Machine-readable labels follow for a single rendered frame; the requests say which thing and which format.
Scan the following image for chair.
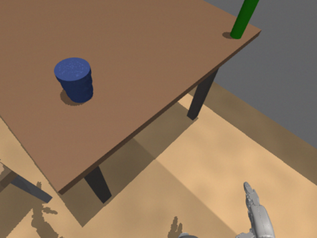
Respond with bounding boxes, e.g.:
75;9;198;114
0;162;52;203

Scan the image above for right robot hand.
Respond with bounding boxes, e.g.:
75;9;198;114
235;182;275;238

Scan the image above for table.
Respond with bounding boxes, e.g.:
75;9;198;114
0;0;261;204

